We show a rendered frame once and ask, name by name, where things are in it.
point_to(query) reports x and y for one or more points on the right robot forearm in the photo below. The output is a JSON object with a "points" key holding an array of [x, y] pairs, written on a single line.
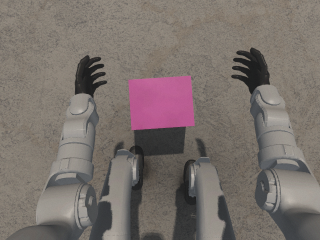
{"points": [[274, 133]]}

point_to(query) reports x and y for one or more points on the carton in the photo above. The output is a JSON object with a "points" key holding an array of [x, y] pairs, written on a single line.
{"points": [[165, 102]]}

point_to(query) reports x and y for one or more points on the right robot upper arm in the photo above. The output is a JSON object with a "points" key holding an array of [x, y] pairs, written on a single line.
{"points": [[292, 199]]}

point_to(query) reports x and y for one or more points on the right robot shin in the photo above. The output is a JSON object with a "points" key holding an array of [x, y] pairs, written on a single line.
{"points": [[204, 160]]}

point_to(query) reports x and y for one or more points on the robot shin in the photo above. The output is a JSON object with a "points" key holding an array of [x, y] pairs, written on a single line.
{"points": [[124, 152], [204, 160]]}

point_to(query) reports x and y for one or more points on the left robot forearm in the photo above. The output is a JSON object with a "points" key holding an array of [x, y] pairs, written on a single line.
{"points": [[75, 151]]}

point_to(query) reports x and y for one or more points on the robot right hand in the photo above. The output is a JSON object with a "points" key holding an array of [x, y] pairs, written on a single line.
{"points": [[257, 74]]}

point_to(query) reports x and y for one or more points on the left robot upper arm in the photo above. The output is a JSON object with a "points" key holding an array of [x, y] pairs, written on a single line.
{"points": [[63, 213]]}

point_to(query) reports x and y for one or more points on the left robot shin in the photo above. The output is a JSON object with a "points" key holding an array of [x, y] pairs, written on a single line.
{"points": [[124, 152]]}

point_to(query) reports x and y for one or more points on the robot left hand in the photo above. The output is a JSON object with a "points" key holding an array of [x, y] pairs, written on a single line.
{"points": [[84, 80]]}

